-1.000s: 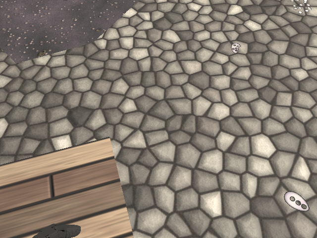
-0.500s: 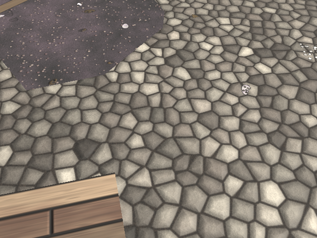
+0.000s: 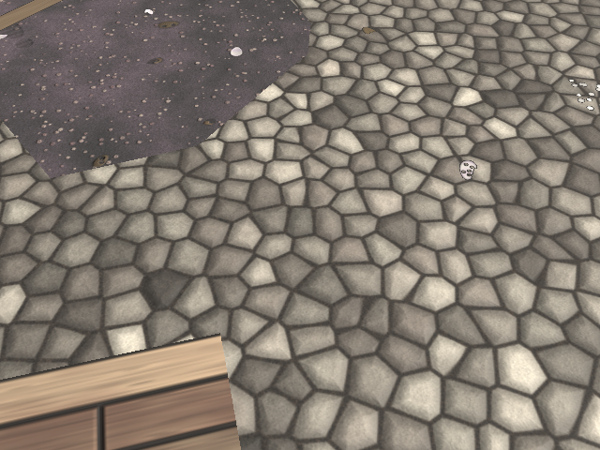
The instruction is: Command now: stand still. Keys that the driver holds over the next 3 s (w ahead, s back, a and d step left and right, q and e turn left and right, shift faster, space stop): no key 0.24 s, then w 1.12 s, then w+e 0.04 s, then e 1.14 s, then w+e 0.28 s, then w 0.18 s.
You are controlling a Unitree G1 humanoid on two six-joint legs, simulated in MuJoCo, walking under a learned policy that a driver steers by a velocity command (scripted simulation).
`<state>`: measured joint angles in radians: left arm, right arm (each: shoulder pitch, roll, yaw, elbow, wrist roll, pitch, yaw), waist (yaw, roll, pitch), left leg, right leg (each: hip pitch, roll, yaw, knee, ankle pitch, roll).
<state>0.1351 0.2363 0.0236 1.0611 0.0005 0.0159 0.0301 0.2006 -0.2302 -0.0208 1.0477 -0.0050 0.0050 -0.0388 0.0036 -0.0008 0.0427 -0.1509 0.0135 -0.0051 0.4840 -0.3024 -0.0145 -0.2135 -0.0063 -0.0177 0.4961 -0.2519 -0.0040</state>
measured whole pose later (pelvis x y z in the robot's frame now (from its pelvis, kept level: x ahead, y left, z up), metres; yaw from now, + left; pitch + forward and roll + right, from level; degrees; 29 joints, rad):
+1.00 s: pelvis +0.27 -0.03 -0.01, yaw +0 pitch +1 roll +0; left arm 0.03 0.25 0.05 0.92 -0.02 -0.10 -0.04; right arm 0.41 -0.22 -0.03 1.05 0.03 -0.09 -0.01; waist -0.03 0.01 0.05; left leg -0.20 0.02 -0.06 1.14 -0.45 0.03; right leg -0.43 0.03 -0.08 0.57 -0.16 -0.07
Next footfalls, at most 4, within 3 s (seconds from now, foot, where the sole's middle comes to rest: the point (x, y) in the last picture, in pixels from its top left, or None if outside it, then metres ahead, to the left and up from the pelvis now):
0.90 right None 0.40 -0.11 -0.77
1.46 left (261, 364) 0.72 0.13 -0.77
1.96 right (361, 360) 0.73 -0.11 -0.77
2.42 left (276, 328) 0.82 0.10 -0.77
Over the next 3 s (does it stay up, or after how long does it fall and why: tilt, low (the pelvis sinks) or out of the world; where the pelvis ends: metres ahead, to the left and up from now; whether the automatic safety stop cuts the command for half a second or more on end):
stays up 0.73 -0.08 0.00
